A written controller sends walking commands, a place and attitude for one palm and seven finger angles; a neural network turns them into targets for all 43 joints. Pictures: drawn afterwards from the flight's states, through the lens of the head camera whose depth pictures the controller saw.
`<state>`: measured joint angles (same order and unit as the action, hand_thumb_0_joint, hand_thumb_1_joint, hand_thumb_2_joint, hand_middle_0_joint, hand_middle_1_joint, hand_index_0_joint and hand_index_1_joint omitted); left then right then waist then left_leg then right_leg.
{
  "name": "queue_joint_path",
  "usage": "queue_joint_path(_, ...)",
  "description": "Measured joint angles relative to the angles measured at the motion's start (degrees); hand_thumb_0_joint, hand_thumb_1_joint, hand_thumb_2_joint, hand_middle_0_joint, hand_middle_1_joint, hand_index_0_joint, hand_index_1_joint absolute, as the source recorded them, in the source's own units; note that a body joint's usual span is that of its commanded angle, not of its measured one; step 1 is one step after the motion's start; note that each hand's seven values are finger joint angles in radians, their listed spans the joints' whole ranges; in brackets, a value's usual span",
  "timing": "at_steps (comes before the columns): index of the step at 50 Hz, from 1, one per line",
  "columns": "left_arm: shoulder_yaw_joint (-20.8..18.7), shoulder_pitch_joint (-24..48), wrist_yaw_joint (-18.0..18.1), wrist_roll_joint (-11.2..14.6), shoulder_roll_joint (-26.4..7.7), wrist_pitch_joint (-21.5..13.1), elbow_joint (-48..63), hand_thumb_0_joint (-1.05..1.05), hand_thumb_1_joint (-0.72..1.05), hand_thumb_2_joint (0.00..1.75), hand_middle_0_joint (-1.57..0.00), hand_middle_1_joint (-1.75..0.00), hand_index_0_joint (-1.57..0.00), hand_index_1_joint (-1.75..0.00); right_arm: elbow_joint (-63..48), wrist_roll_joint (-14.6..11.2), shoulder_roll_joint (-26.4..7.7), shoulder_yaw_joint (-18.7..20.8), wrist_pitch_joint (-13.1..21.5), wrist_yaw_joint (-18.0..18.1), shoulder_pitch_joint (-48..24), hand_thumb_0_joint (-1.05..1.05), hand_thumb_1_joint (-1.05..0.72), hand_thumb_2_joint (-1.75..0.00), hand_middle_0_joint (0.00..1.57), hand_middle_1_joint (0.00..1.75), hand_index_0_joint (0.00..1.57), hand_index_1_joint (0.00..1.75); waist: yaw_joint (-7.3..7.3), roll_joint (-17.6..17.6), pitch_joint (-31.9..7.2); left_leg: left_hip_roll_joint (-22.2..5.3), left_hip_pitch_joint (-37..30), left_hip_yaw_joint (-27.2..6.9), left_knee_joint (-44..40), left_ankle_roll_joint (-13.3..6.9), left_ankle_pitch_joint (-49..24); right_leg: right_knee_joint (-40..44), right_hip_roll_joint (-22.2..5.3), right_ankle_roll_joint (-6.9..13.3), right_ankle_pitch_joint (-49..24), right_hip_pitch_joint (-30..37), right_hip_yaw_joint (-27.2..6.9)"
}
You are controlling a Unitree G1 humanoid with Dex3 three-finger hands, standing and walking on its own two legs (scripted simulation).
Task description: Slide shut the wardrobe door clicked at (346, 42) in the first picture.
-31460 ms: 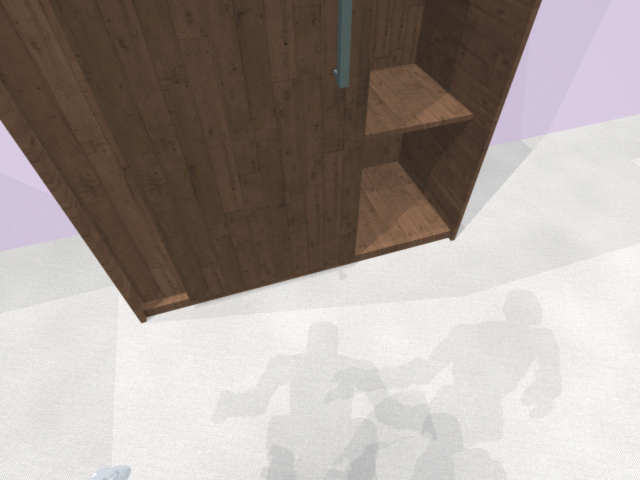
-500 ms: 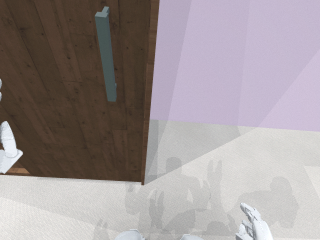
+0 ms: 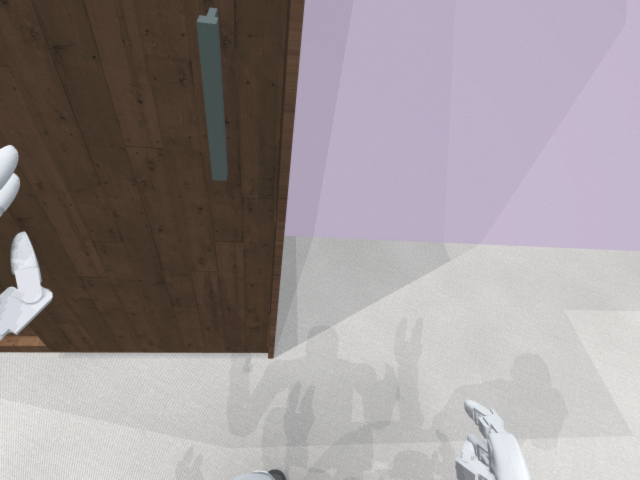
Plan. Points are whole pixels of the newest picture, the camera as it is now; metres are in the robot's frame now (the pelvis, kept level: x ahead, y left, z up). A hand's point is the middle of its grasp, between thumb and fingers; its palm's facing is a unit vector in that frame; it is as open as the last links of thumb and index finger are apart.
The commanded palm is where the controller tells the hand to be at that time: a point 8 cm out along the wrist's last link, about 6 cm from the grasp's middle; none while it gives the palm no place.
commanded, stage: stop stepping back and stand still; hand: left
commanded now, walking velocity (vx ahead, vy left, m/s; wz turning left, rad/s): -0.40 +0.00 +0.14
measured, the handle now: (216, 102) +0.57 +0.21 +0.17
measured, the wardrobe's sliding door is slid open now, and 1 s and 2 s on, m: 0.00 0.00 0.00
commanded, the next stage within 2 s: let the arm hang, fingers relaxed in 1.06 s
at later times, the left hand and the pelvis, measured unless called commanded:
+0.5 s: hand out of the picture +0.10 +0.27 +0.19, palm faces +0.35 -0.84 -0.42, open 7.4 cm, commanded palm +0.04 +0.32 +0.19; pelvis -0.10 +0.02 +0.01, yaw +0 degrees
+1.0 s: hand out of the picture +0.09 +0.31 +0.19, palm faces +0.48 -0.76 -0.44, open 7.4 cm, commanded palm +0.04 +0.36 +0.19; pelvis -0.08 +0.05 +0.01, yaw +4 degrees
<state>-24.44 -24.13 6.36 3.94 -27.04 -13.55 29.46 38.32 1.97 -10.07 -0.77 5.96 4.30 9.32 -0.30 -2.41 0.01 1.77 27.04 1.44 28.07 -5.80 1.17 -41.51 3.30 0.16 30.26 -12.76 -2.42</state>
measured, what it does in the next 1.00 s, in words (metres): steps on the spot: left foot, then right foot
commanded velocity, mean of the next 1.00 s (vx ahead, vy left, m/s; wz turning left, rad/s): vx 0.12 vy -0.04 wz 0.00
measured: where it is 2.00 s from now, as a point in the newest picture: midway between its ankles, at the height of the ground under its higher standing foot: outside the picture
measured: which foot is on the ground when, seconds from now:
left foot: down 0.00-0.14, up 0.16-0.30, down 0.32-1.00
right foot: down 0.00-0.32, up 0.34-0.50, down 0.52-1.00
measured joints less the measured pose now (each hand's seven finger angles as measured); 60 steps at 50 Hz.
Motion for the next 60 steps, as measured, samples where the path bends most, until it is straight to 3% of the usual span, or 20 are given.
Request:
queue_joint_path(3, -1.13, -1.57, 0.14, 0.28, -0.39, 0.62, 0.94, 0.01, 0.89, 0.90, -0.21, -0.31, -0.22, -0.30, -1.80, 0.64, 0.01, 0.31, 0.41, -0.71, 0.81, 0.01, -0.91, -0.90, 0.21, 0.30, 0.21, 0.30, -1.24, 1.13, 0.64, -1.05, -1.35, -1.59, -7.75, 1.60, -5.06, -1.54, 2.79, 1.84, 0.39, -2.43, 2.21)
queue_joint_path(6, -2.03, -7.77, 0.31, 0.53, -1.50, 0.92, 4.33, 0.01, 0.89, 0.90, -0.21, -0.30, -0.21, -0.30, -4.31, 0.06, -0.49, 0.61, 0.63, -1.40, 2.99, 0.01, -0.91, -0.90, 0.21, 0.30, 0.21, 0.30, -1.62, 1.36, -0.35, -0.51, 0.49, -1.95, -8.47, 3.40, -1.58, 9.85, 2.50, 3.24, -1.33, 0.95, 5.49)
queue_joint_path(8, -2.72, -11.60, 0.48, 0.40, -1.97, 1.14, 7.04, 0.01, 0.89, 0.90, -0.21, -0.30, -0.21, -0.30, -4.66, 0.09, -1.41, 0.82, 0.22, -1.49, 3.25, 0.01, -0.90, -0.90, 0.21, 0.30, 0.21, 0.30, -0.07, 0.55, -0.14, 0.76, 5.24, -1.67, 2.32, 6.26, 8.83, 14.22, 0.56, 3.97, -9.51, 0.91, 5.41)
queue_joint_path(11, -1.32, -12.13, 0.65, -0.67, -0.19, 2.16, 7.79, 0.01, 0.89, 0.89, -0.22, -0.31, -0.22, -0.31, -1.45, -0.26, -2.13, 1.43, -1.46, -0.88, 4.70, 0.01, -0.90, -0.90, 0.21, 0.30, 0.21, 0.30, 2.59, 0.29, -1.28, 0.59, 7.54, -3.17, 24.84, 7.01, 15.85, 10.21, -1.67, 2.65, -11.64, -0.26, 6.38)
queue_joint_path(12, -0.92, -10.75, 1.00, -1.19, 0.66, 2.35, 6.70, 0.01, 0.88, 0.89, -0.22, -0.31, -0.22, -0.31, -0.42, -0.45, -2.08, 1.37, -1.76, -0.49, 5.51, 0.01, -0.90, -0.90, 0.21, 0.30, 0.21, 0.30, 3.38, -0.29, -2.26, -0.46, 5.78, -2.74, 26.86, 6.65, 16.90, 9.98, -3.17, 2.08, -11.67, -0.27, 7.47)
queue_joint_path(14, -0.12, -5.67, 1.96, -1.94, 2.79, 2.99, 3.10, 0.01, 0.88, 0.89, -0.22, -0.31, -0.22, -0.31, 0.93, -0.73, -2.35, 1.16, -1.68, 0.28, 6.67, 0.01, -0.90, -0.90, 0.21, 0.30, 0.21, 0.30, 4.09, -0.71, -3.85, -3.03, -0.63, -2.55, 21.71, 5.93, 18.27, 8.11, -5.72, 0.50, -10.68, -1.12, 9.89)
queue_joint_path(16, 0.64, 1.14, 3.08, -2.19, 4.97, 3.87, -1.04, 0.01, 0.88, 0.90, -0.22, -0.31, -0.22, -0.31, 0.79, -1.00, -3.37, 1.31, -0.83, 0.91, 6.80, 0.01, -0.90, -0.90, 0.21, 0.30, 0.21, 0.30, 2.55, 0.79, -4.21, -4.31, -5.16, -5.01, 12.75, 5.17, 20.86, 2.71, -6.20, -0.56, -6.33, -4.07, 11.23)
queue_joint_path(19, -0.33, 6.95, 3.37, -2.05, 5.04, 5.55, -5.20, 0.01, 0.89, 0.90, -0.21, -0.30, -0.21, -0.30, 1.32, -1.02, -0.25, 1.04, 0.11, 0.29, 4.23, 0.01, -0.91, -0.90, 0.20, 0.30, 0.21, 0.30, -0.99, -1.54, -0.78, -1.77, -4.80, -5.23, 12.19, 4.99, 15.40, -10.22, -3.56, -0.27, -2.19, -8.91, 4.88)
queue_joint_path(21, -0.72, 3.54, 2.77, -1.76, 4.11, 5.84, -2.91, 0.01, 0.89, 0.90, -0.21, -0.30, -0.21, -0.30, 0.44, -0.74, 2.18, 0.11, 0.86, -1.34, 4.50, 0.01, -0.91, -0.90, 0.20, 0.30, 0.21, 0.30, -3.35, -2.22, -0.41, -1.56, -6.36, -5.63, 7.62, 5.09, 11.68, -12.70, -1.44, 0.28, -3.10, -9.98, 4.22)
queue_joint_path(24, 0.16, -7.14, 1.86, -1.62, 2.33, 4.12, 3.43, 0.02, 0.89, 0.90, -0.21, -0.30, -0.21, -0.30, -1.74, -0.28, 3.93, -1.37, 1.01, -2.79, 7.30, 0.01, -0.91, -0.90, 0.20, 0.30, 0.21, 0.30, -4.75, -1.00, -2.24, -2.73, -7.35, -6.08, 2.77, 5.42, 11.36, -1.10, 0.69, 1.54, -2.01, -5.37, 7.08)
queue_joint_path(26, -0.45, -12.81, 1.30, -2.06, -0.74, 3.01, 6.94, 0.01, 0.89, 0.90, -0.21, -0.30, -0.21, -0.30, -3.47, -0.11, 4.01, -1.62, 0.35, -2.91, 9.26, 0.01, -0.90, -0.90, 0.21, 0.30, 0.21, 0.30, -4.01, -1.28, -3.80, -2.07, -4.21, -5.09, 6.54, 5.41, 17.57, 10.12, 0.19, 3.78, -1.27, -0.37, 6.70)
queue_joint_path(28, -1.04, -13.14, 0.71, -2.19, -1.92, 2.02, 7.60, 0.01, 0.89, 0.90, -0.21, -0.30, -0.21, -0.30, -2.38, -0.26, 2.74, -1.04, -0.76, -2.50, 8.62, 0.01, -0.90, -0.90, 0.21, 0.30, 0.21, 0.30, -1.32, -0.66, -3.05, -2.12, 1.20, -3.94, 20.14, 5.78, 20.83, 12.28, -0.48, 4.61, -13.44, -1.23, 6.76)
queue_joint_path(30, -1.12, -10.53, 0.89, -2.21, -1.12, 1.24, 4.99, 0.01, 0.88, 0.89, -0.22, -0.31, -0.22, -0.31, 0.51, -0.40, 1.10, -0.36, -1.36, -1.92, 8.01, 0.01, -0.90, -0.90, 0.21, 0.30, 0.21, 0.30, 0.36, 0.23, -2.81, -2.69, 3.60, -2.93, 28.59, 5.65, 20.95, 11.34, -1.08, 4.11, -15.54, -1.15, 7.16)
queue_joint_path(33, -1.36, -6.14, 1.99, -2.05, 2.22, 1.73, -1.06, 0.01, 0.88, 0.89, -0.22, -0.31, -0.22, -0.31, 2.52, -0.84, -1.02, 0.43, -1.60, -0.66, 8.42, 0.01, -0.90, -0.90, 0.21, 0.30, 0.21, 0.30, 1.46, 0.55, -4.01, -4.31, 0.60, -0.39, 23.32, 4.98, 19.22, 10.94, -2.92, 2.68, -12.97, -0.40, 7.44)
queue_joint_path(37, 0.31, -1.53, 3.23, -2.09, 6.87, 3.27, -4.77, 0.01, 0.89, 0.90, -0.21, -0.30, -0.21, -0.30, 1.76, -1.06, -4.36, 1.87, 0.28, 0.90, 7.87, 0.01, -0.90, -0.90, 0.21, 0.30, 0.21, 0.30, 0.99, 2.66, -3.26, -5.49, -7.64, -0.65, 7.41, 4.43, 15.43, 5.83, -4.50, 0.51, -9.81, -1.00, 9.11)
queue_joint_path(41, 1.15, -1.71, 2.74, -2.33, 6.98, 3.52, -4.13, 0.01, 0.89, 0.90, -0.21, -0.30, -0.21, -0.30, 0.53, -1.36, -2.73, 1.87, 1.21, 0.75, 4.26, 0.01, -0.91, -0.90, 0.20, 0.30, 0.21, 0.30, 0.32, 0.43, -0.92, -3.79, -8.60, 0.46, 7.83, 6.35, 13.89, 4.17, -5.35, -0.41, -8.96, -0.77, 6.08)
queue_joint_path(47, 0.76, -6.37, 1.71, -2.47, 3.99, 1.03, 0.38, 0.01, 0.89, 0.90, -0.21, -0.30, -0.21, -0.30, -3.15, -1.64, -0.03, 0.24, 2.43, -1.10, 2.72, 0.01, -0.91, -0.90, 0.20, 0.30, 0.21, 0.30, 0.02, 1.75, -0.26, -5.11, -8.52, -0.66, 5.55, 6.81, 12.84, 10.03, -3.44, 0.43, -11.64, 0.96, 6.72)
queue_joint_path(53, 0.61, -6.23, 1.63, -1.70, 4.26, 1.00, -1.68, 0.01, 0.89, 0.90, -0.21, -0.31, -0.22, -0.30, -2.92, -2.02, -0.39, 0.09, 0.92, -1.02, 1.99, 0.01, -0.91, -0.90, 0.21, 0.30, 0.21, 0.30, 1.19, 2.62, 0.21, -4.51, -9.53, 0.06, 4.49, 6.43, 13.12, 11.13, -4.07, -0.30, -11.62, 1.81, 6.10)
queue_joint_path(58, 1.16, -4.91, 1.70, -1.55, 5.09, 2.70, -4.04, 0.01, 0.89, 0.90, -0.21, -0.30, -0.21, -0.30, -2.90, -2.24, -0.68, 0.11, 0.27, -0.68, 1.86, 0.01, -0.91, -0.90, 0.21, 0.30, 0.21, 0.30, 1.24, 2.70, 0.95, -4.03, -10.37, 0.35, 2.82, 6.00, 12.44, 12.87, -4.51, -0.82, -12.42, 2.64, 5.91)
queue_joint_path(60, 4.94, -1.11, -0.72, -3.59, 4.40, 2.75, -11.94, 0.01, 0.89, 0.90, -0.21, -0.30, -0.21, -0.30, -0.21, -2.15, -2.50, 0.76, 1.50, -2.93, 1.22, 0.01, -0.91, -0.90, 0.21, 0.30, 0.21, 0.30, 1.52, 3.60, 0.02, -3.55, -8.29, -0.07, 4.14, 5.68, 12.41, 10.55, -5.03, -1.02, -12.38, 0.33, 6.36)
